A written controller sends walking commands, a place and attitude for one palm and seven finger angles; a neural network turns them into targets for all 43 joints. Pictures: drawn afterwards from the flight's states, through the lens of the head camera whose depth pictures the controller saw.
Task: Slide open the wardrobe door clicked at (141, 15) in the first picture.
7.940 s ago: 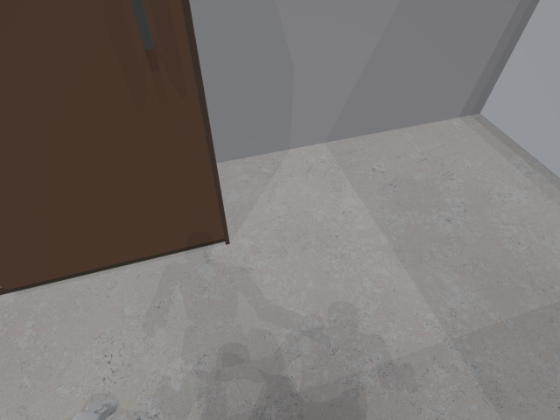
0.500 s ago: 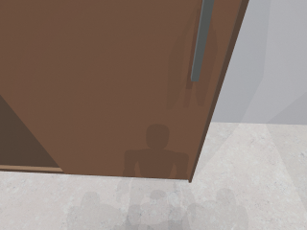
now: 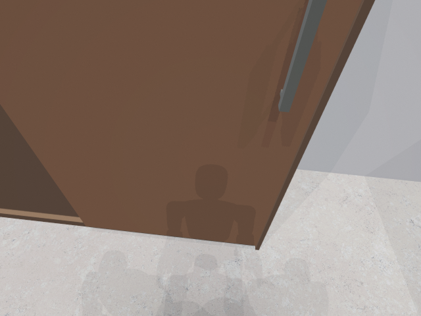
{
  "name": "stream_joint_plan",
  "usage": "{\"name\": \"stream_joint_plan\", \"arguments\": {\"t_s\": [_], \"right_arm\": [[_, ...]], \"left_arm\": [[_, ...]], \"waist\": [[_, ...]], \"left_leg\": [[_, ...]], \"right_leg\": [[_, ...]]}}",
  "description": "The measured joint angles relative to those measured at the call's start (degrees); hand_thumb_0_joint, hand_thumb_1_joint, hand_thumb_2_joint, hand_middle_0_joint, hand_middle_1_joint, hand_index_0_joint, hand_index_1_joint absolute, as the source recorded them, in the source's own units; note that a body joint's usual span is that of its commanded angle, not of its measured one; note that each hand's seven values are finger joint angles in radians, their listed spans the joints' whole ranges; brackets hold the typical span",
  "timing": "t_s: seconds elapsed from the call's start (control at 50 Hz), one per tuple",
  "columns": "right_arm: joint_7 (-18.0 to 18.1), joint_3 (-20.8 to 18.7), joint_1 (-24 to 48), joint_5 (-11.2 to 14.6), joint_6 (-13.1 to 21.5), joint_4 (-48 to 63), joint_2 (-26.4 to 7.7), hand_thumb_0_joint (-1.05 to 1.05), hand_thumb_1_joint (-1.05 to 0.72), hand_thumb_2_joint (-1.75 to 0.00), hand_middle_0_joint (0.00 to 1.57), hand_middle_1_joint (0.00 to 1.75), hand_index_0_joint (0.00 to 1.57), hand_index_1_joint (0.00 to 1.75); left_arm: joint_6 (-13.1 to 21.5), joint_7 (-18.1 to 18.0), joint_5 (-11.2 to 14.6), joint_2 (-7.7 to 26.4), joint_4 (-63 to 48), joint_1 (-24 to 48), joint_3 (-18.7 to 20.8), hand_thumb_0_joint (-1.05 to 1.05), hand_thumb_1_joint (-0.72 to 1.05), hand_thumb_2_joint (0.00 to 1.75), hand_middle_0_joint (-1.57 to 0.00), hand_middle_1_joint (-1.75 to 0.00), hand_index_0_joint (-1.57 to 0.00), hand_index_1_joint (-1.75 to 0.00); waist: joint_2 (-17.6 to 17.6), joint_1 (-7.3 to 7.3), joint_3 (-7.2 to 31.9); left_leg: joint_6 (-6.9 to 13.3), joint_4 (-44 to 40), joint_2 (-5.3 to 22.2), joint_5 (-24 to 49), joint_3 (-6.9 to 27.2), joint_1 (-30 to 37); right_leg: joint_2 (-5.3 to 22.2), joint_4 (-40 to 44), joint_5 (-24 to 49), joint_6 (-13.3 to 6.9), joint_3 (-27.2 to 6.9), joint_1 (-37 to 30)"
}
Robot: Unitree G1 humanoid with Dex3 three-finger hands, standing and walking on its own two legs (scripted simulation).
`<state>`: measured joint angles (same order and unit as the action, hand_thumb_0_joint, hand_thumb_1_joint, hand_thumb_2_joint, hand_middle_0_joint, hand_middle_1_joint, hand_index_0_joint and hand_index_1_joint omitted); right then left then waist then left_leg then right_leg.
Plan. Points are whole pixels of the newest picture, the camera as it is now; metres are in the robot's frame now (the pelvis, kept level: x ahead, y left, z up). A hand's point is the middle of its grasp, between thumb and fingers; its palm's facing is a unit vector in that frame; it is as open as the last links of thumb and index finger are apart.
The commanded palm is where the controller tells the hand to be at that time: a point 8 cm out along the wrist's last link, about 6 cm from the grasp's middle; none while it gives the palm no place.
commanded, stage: look again from close up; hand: right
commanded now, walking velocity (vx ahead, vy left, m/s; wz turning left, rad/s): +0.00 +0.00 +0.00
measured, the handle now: (298, 52) +0.54 -0.12 +0.25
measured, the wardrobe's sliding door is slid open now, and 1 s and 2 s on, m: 0.00 0.00 0.00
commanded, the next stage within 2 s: none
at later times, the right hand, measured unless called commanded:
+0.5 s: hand out of the picture -0.01 -0.16 -0.17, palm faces +0.04 +0.97 -0.22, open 7.4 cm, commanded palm none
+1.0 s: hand out of the picture -0.03 -0.15 -0.17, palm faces +0.06 +0.98 -0.19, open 7.4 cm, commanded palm none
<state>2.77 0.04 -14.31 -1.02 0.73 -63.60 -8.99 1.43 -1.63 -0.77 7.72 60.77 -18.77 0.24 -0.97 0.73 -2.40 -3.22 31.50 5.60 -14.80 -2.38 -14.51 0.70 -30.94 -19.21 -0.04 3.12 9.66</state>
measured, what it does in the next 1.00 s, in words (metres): stands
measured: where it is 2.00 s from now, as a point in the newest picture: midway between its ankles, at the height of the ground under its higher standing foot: outside the picture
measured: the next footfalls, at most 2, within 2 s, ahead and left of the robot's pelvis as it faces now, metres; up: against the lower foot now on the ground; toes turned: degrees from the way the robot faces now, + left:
none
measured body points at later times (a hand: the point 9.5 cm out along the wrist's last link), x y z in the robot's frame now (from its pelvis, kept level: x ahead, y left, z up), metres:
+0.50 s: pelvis -0.03 +0.03 +0.00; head -0.04 +0.03 +0.45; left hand -0.02 +0.27 -0.15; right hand -0.02 -0.21 -0.15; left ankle +0.02 +0.15 -0.73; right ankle -0.03 -0.11 -0.73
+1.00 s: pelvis -0.03 +0.02 +0.01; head -0.03 +0.02 +0.46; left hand -0.03 +0.24 -0.16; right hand -0.03 -0.20 -0.15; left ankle +0.02 +0.15 -0.73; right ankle -0.03 -0.11 -0.73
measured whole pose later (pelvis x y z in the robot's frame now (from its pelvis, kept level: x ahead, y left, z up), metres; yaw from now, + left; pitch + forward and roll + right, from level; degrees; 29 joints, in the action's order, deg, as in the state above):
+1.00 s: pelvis -0.03 +0.02 +0.01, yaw -1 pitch -2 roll +0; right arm 1.6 -0.4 -16.6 -0.8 0.1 -62.0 -8.7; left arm 0.5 -1.0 -0.8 7.7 62.6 -17.7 -0.1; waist 0.3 -0.5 -2.0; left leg -1.1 26.9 4.0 -10.1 -4.2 -14.3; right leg 2.1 -26.6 -14.0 1.8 1.4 10.2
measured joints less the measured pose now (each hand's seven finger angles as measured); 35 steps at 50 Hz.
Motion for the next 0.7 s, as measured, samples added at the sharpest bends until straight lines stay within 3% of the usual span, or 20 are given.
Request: {"name": "stream_joint_plan", "arguments": {"t_s": [0.38,0.7], "right_arm": [[-1.44,-0.46,-1.63,0.16,-0.64,3.89,-1.11,0.0,-0.91,-0.9,0.2,0.29,0.2,0.29],[-1.51,-0.72,-2.5,0.26,-0.82,2.02,-1.67,0.0,-0.91,-0.9,0.2,0.29,0.2,0.29]], "left_arm": [[-1.08,0.71,-0.38,3.53,-1.49,0.88,0.6,0.01,0.91,0.9,-0.2,-0.3,-0.19,-0.3],[-1.12,0.81,-0.22,2.65,1.13,0.03,0.15,0.01,0.91,0.9,-0.2,-0.3,-0.19,-0.3]], "waist": [[0.51,-0.64,1.58],[1.18,-1.01,0.45]], "left_leg": [[2.15,-2.01,-1.5,2.93,-1.07,-0.32],[2.4,-4.06,-1.78,4.54,-1.87,-0.28]], "right_leg": [[1.39,2.89,3.82,1.74,-0.97,0.19],[1.62,4.04,5.19,2.01,-1.71,0.88]]}}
